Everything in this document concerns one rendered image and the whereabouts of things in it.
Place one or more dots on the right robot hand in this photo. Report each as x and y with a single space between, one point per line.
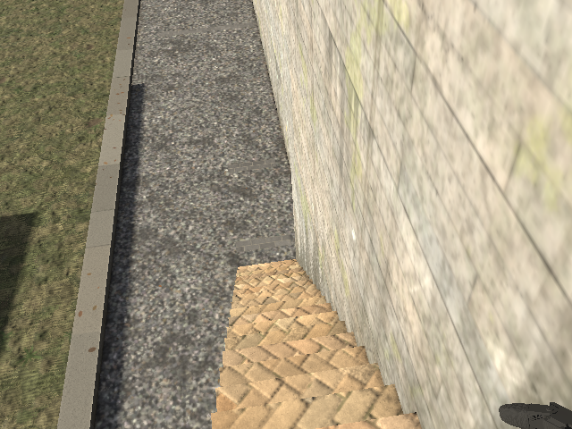
536 416

